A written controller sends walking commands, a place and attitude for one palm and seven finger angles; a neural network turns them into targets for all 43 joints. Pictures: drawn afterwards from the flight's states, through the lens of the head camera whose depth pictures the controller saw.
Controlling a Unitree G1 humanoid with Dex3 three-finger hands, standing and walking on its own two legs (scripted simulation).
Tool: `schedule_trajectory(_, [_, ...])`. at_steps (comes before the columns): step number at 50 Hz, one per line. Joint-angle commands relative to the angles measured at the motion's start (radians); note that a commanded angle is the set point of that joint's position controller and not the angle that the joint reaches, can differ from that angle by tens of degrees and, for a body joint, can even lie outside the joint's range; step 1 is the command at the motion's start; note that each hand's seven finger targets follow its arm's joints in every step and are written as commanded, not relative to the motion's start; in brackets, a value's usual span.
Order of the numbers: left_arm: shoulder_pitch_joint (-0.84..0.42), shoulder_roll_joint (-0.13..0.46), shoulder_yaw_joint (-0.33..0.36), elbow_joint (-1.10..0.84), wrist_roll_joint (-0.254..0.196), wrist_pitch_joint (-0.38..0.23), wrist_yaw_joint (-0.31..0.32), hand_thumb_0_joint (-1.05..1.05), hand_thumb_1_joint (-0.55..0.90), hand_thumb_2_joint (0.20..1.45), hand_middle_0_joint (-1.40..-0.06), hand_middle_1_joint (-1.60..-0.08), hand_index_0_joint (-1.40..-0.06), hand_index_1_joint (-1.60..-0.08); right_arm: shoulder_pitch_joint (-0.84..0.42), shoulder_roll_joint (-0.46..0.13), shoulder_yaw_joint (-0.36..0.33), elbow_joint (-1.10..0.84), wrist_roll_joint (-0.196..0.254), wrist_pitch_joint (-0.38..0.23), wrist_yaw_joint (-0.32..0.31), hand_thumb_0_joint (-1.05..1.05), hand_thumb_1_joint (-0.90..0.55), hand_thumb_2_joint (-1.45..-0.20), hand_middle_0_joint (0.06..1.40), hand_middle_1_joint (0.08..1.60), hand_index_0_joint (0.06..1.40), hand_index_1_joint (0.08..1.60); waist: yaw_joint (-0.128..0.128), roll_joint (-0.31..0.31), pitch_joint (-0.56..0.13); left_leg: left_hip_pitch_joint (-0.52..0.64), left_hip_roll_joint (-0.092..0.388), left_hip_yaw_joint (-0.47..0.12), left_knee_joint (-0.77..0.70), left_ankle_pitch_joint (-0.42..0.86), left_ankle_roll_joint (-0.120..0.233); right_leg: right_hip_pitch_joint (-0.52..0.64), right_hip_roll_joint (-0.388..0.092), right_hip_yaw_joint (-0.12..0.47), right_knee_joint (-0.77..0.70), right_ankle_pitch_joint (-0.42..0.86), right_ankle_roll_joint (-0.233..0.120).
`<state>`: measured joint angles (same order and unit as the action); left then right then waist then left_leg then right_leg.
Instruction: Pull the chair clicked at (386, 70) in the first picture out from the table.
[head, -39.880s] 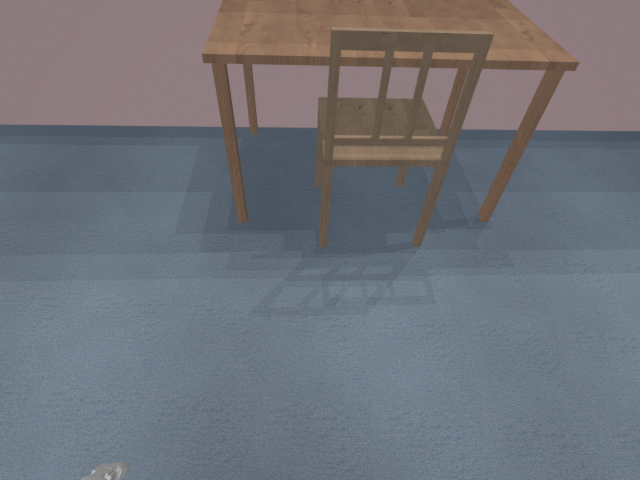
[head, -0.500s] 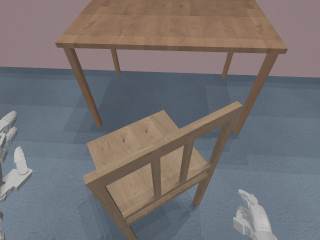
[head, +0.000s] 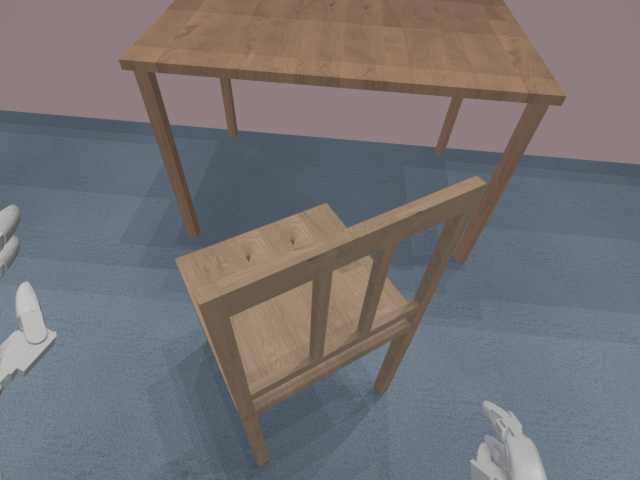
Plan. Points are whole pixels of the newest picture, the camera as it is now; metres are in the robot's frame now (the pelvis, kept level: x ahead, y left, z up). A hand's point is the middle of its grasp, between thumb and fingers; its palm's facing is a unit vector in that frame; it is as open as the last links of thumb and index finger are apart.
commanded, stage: step back with the hand held close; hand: left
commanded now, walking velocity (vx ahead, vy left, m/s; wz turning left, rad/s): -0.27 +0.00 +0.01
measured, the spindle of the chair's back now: (319, 319) +0.37 +0.03 -0.09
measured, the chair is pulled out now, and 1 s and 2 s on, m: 0.57 0.57 0.57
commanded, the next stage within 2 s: stop stepping back and stand still in 0.72 s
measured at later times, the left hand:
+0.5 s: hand (20, 369) +0.16 +0.25 +0.18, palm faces +0.43 -0.77 -0.48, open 7.4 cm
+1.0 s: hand out of the picture +0.07 +0.21 +0.16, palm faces +0.34 -0.79 -0.51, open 7.4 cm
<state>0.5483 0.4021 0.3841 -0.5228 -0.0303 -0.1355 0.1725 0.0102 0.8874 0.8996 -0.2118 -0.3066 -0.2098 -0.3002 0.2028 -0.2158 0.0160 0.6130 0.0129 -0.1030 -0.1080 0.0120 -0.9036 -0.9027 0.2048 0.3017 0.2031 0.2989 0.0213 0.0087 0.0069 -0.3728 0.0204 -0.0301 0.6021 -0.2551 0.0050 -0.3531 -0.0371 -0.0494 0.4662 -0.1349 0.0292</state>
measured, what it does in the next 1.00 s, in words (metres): walks backwards: left foot, then right foot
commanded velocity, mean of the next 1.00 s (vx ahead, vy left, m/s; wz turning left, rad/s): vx -0.27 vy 0.03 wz -0.03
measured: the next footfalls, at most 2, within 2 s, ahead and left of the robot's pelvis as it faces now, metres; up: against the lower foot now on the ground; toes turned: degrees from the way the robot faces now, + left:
left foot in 0.52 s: +0.00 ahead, +0.11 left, +0.00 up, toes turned +0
right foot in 0.82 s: -0.07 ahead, -0.18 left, +0.00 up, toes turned +0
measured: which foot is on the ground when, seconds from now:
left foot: down 0.00-0.36, up 0.38-0.50, down 0.52-0.86, up 0.88-1.00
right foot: down 0.00-0.50, up 0.52-0.80, down 0.82-1.00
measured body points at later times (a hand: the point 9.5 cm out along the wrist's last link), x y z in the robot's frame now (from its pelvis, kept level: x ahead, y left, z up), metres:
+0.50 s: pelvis -0.03 -0.01 +0.00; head -0.01 +0.02 +0.44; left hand +0.13 +0.29 +0.20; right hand +0.16 -0.25 -0.07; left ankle -0.04 +0.11 -0.73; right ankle +0.04 -0.15 -0.73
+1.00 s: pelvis -0.13 -0.05 +0.01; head -0.11 -0.04 +0.46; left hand +0.05 +0.25 +0.19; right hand +0.03 -0.29 -0.08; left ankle -0.15 +0.08 -0.69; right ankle -0.11 -0.18 -0.73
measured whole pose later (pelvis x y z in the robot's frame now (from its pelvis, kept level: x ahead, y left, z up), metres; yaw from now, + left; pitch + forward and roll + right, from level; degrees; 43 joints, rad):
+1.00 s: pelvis -0.13 -0.05 +0.01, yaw +0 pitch +3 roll +1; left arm 0.64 0.45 0.43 -0.53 -0.06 -0.17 0.12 0.01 0.89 0.90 -0.21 -0.31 -0.21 -0.30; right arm 0.21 -0.20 0.00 0.65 0.04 -0.10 -0.07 0.01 -0.90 -0.90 0.21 0.30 0.20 0.30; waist -0.02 -0.04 -0.04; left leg -0.43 -0.01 -0.01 0.88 -0.42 -0.01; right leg -0.30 -0.04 0.01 0.47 -0.22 0.02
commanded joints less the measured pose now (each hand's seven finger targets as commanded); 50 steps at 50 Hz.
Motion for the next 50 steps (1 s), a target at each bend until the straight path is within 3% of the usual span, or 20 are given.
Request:
schedule_trajectory(1, [-0.03, 0.226, 0.18, -0.239, 0.004, -0.085, 0.032, 0.0, 0.9, 0.9, -0.2, -0.3, -0.2, -0.3, -0.112, -0.136, -0.05, -0.162, -0.006, -0.071, -0.02, 0.0, -0.9, -0.9, 0.2, 0.3, 0.2, 0.3, -0.007, 0.128, -0.094, -0.085, 0.104, -0.151, -0.255, -0.267, 0.046, 0.099, -0.042, 0.059, -0.035, -0.26, -0.035])
schedule_trajectory(4, [-0.033, 0.202, 0.185, -0.248, 0.024, -0.109, 0.027, 0.0, 0.9, 0.9, -0.2, -0.3, -0.2, -0.3, -0.112, -0.136, -0.056, -0.167, -0.004, -0.09, -0.017, 0.0, -0.9, -0.9, 0.2, 0.3, 0.2, 0.3, -0.005, 0.243, -0.091, -0.279, 0.177, -0.227, -0.348, -0.297, 0.093, 0.287, 0.015, 0.027, 0.178, -0.082, -0.017])
schedule_trajectory(7, [-0.006, 0.205, 0.179, -0.225, 0.009, -0.115, 0.014, 0.0, 0.9, 0.9, -0.2, -0.3, -0.2, -0.3, -0.112, -0.121, -0.06, -0.148, -0.007, -0.101, -0.011, 0.0, -0.9, -0.9, 0.2, 0.3, 0.2, 0.3, 0.003, 0.129, -0.135, -0.101, 0.144, -0.166, -0.211, 0.071, 0.068, 0.195, -0.019, 0.055, 0.115, 0.057, -0.027])
schedule_trajectory(10, [-0.046, 0.198, 0.172, -0.22, 0.015, -0.133, 0.001, 0.0, 0.9, 0.9, -0.2, -0.3, -0.2, -0.3, -0.106, -0.133, -0.06, -0.129, -0.023, -0.112, -0.005, 0.0, -0.9, -0.9, 0.2, 0.3, 0.2, 0.3, -0.008, 0.161, -0.085, -0.127, 0.149, -0.154, -0.209, 0.089, 0.069, 0.177, -0.019, 0.063, 0.116, 0.085, -0.034])
schedule_trajectory(13, [-0.054, 0.192, 0.164, -0.219, 0.007, -0.138, -0.008, 0.0, 0.9, 0.9, -0.2, -0.3, -0.2, -0.3, -0.105, -0.13, -0.071, -0.115, -0.02, -0.116, -0.002, 0.0, -0.9, -0.9, 0.2, 0.3, 0.2, 0.3, 0.0, 0.085, -0.158, -0.031, 0.128, -0.116, -0.117, 0.169, 0.052, 0.142, -0.037, 0.093, 0.082, 0.118, -0.05])
schedule_trajectory(15, [-0.05, 0.208, 0.176, -0.234, 0.004, -0.144, -0.01, 0.0, 0.9, 0.9, -0.2, -0.3, -0.2, -0.3, -0.102, -0.125, -0.079, -0.116, -0.02, -0.113, 0.001, 0.0, -0.9, -0.9, 0.2, 0.3, 0.2, 0.3, -0.004, 0.016, -0.168, -0.008, 0.069, -0.079, -0.036, 0.046, 0.033, 0.086, -0.092, 0.163, -0.007, 0.12, -0.084])
schedule_trajectory(18, [-0.055, 0.243, 0.196, -0.236, -0.003, -0.139, 0.003, 0.0, 0.9, 0.9, -0.2, -0.3, -0.2, -0.3, -0.088, -0.099, -0.086, -0.095, -0.018, -0.092, 0.007, 0.0, -0.9, -0.9, 0.2, 0.3, 0.2, 0.3, -0.012, -0.174, -0.171, 0.075, -0.048, 0.006, 0.246, -0.113, -0.016, -0.062, -0.282, 0.297, -0.2, 0.051, -0.186])
schedule_trajectory(20, [-0.066, 0.248, 0.209, -0.245, -0.002, -0.121, 0.011, 0.0, 0.9, 0.9, -0.2, -0.3, -0.2, -0.3, -0.119, -0.083, -0.081, -0.098, -0.017, -0.072, 0.008, 0.0, -0.9, -0.9, 0.2, 0.3, 0.2, 0.3, -0.001, -0.226, -0.159, 0.057, -0.039, -0.025, 0.371, -0.177, -0.011, -0.084, -0.329, 0.274, -0.233, 0.02, -0.223])
schedule_trajectory(23, [-0.011, 0.234, 0.225, -0.217, -0.001, -0.112, 0.017, 0.0, 0.9, 0.9, -0.2, -0.3, -0.2, -0.3, -0.133, -0.073, -0.056, -0.111, -0.014, -0.057, -0.001, 0.0, -0.9, -0.9, 0.2, 0.3, 0.2, 0.3, -0.024, -0.132, -0.126, 0.066, 0.011, -0.05, -0.067, -0.072, 0.01, -0.017, -0.209, 0.138, -0.051, 0.092, -0.123])
schedule_trajectory(24, [0.007, 0.219, 0.215, -0.238, 0.004, -0.125, 0.017, 0.0, 0.9, 0.9, -0.2, -0.3, -0.2, -0.3, -0.137, -0.102, -0.061, -0.12, -0.013, -0.059, -0.009, 0.0, -0.9, -0.9, 0.2, 0.3, 0.2, 0.3, -0.023, 0.031, -0.124, 0.046, 0.092, -0.127, -0.26, 0.068, 0.042, 0.009, -0.097, 0.08, 0.098, 0.045, -0.064])
schedule_trajectory(25, [0.013, 0.213, 0.219, -0.263, 0.016, -0.14, 0.017, 0.0, 0.9, 0.9, -0.2, -0.3, -0.2, -0.3, -0.138, -0.121, -0.074, -0.126, -0.022, -0.063, -0.01, 0.0, -0.9, -0.9, 0.2, 0.3, 0.2, 0.3, -0.023, 0.268, -0.145, 0.017, 0.266, -0.315, -0.301, 0.273, 0.105, -0.007, 0.002, 0.028, 0.321, -0.091, -0.019])
schedule_trajectory(26, [0.018, 0.225, 0.218, -0.252, 0.024, -0.14, 0.015, 0.0, 0.9, 0.9, -0.2, -0.3, -0.2, -0.3, -0.134, -0.097, -0.086, -0.116, -0.027, -0.069, -0.006, 0.0, -0.9, -0.9, 0.2, 0.3, 0.2, 0.3, -0.035, 0.31, -0.184, 0.081, 0.347, -0.354, -0.28, 0.461, 0.152, -0.097, 0.02, 0.071, 0.531, -0.354, -0.018])
schedule_trajectory(28, [0.009, 0.21, 0.202, -0.26, -0.005, -0.161, 0.004, 0.0, 0.9, 0.9, -0.2, -0.3, -0.2, -0.3, -0.105, -0.098, -0.089, -0.107, -0.022, -0.1, 0.016, 0.0, -0.9, -0.9, 0.2, 0.3, 0.2, 0.3, -0.02, 0.234, -0.212, 0.107, 0.334, -0.273, -0.223, 0.568, 0.187, -0.165, 0.03, 0.128, 0.728, -0.406, -0.021])
schedule_trajectory(31, [-0.1, 0.211, 0.175, -0.382, -0.001, -0.162, 0.001, 0.0, 0.9, 0.9, -0.2, -0.3, -0.2, -0.3, -0.077, -0.115, -0.091, -0.079, -0.026, -0.124, 0.029, 0.0, -0.9, -0.9, 0.2, 0.3, 0.2, 0.3, -0.018, 0.235, -0.185, 0.268, 0.255, -0.139, -0.142, 0.822, 0.15, -0.176, 0.012, 0.089, 0.529, -0.337, -0.021])
schedule_trajectory(40, [-0.037, 0.236, 0.218, -0.214, -0.024, -0.134, -0.027, 0.0, 0.9, 0.9, -0.2, -0.3, -0.2, -0.3, -0.092, -0.138, -0.064, -0.071, -0.028, -0.127, 0.031, 0.0, -0.9, -0.9, 0.2, 0.3, 0.2, 0.3, -0.003, 0.191, -0.133, 0.054, 0.205, -0.143, -0.113, 0.209, 0.076, 0.15, 0.002, 0.021, -0.07, 0.014, -0.033])
schedule_trajectory(42, [0.007, 0.237, 0.216, -0.156, -0.019, -0.138, -0.04, 0.0, 0.9, 0.9, -0.2, -0.3, -0.2, -0.3, -0.085, -0.111, -0.064, -0.087, -0.015, -0.114, 0.037, 0.0, -0.9, -0.9, 0.2, 0.3, 0.2, 0.3, -0.011, -0.014, -0.153, 0.033, 0.086, -0.027, 0.066, -0.015, 0.016, 0.152, -0.106, 0.092, -0.169, 0.217, -0.065])
schedule_trajectory(43, [0.032, 0.25, 0.198, -0.149, -0.015, -0.13, -0.04, 0.0, 0.9, 0.9, -0.2, -0.3, -0.2, -0.3, -0.062, -0.091, -0.064, -0.109, -0.004, -0.096, 0.042, 0.0, -0.9, -0.9, 0.2, 0.3, 0.2, 0.3, -0.02, -0.218, -0.2, -0.016, -0.022, 0.06, 0.248, -0.121, -0.026, 0.165, -0.251, 0.242, -0.183, 0.376, -0.136])
schedule_trajectory(44, [0.034, 0.221, 0.172, -0.154, -0.032, -0.107, -0.042, 0.0, 0.9, 0.9, -0.2, -0.3, -0.2, -0.3, -0.068, -0.107, -0.09, -0.117, 0.02, -0.08, 0.04, 0.0, -0.9, -0.9, 0.2, 0.3, 0.2, 0.3, -0.014, -0.368, -0.216, -0.014, -0.062, 0.02, 0.453, -0.197, -0.031, 0.112, -0.319, 0.286, -0.194, 0.37, -0.193])
schedule_trajectory(46, [0.085, 0.217, 0.21, -0.115, -0.042, -0.068, -0.029, 0.0, 0.9, 0.9, -0.2, -0.3, -0.2, -0.3, -0.12, -0.079, -0.07, -0.135, 0.028, -0.058, 0.029, 0.0, -0.9, -0.9, 0.2, 0.3, 0.2, 0.3, -0.024, -0.254, -0.196, -0.027, -0.014, -0.04, 0.496, -0.182, -0.022, 0.049, -0.309, 0.227, -0.163, 0.22, -0.204])
schedule_trajectory(50, [0.068, 0.225, 0.199, -0.146, -0.023, -0.062, 0.003, 0.0, 0.9, 0.9, -0.2, -0.3, -0.2, -0.3, -0.106, -0.076, -0.04, -0.152, 0.022, -0.038, 0.01, 0.0, -0.9, -0.9, 0.2, 0.3, 0.2, 0.3, -0.047, -0.115, -0.102, 0.062, -0.007, 0.026, -0.04, -0.151, 0.016, 0.064, -0.201, 0.136, -0.11, -0.073, -0.089])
